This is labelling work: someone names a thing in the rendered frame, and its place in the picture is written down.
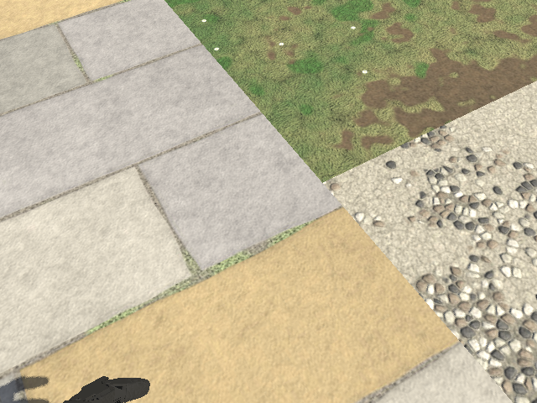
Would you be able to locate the robot left hand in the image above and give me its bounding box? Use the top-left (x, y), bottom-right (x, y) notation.
top-left (63, 376), bottom-right (150, 403)

